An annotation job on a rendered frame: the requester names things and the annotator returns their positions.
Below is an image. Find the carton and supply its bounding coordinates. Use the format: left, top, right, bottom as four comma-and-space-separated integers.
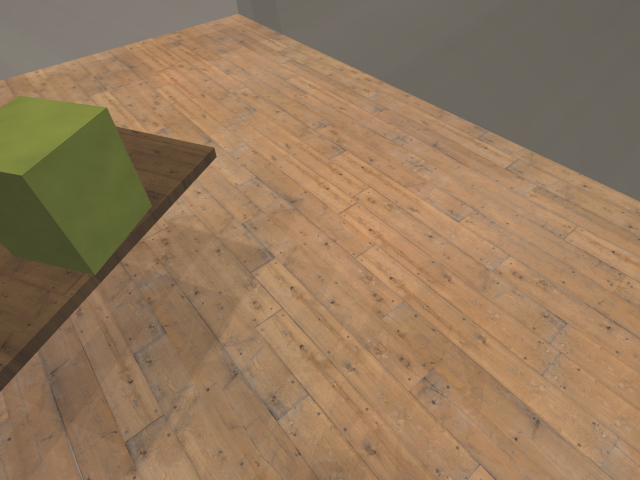
0, 96, 152, 275

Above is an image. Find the table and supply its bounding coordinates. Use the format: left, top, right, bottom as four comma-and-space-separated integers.
0, 127, 217, 392

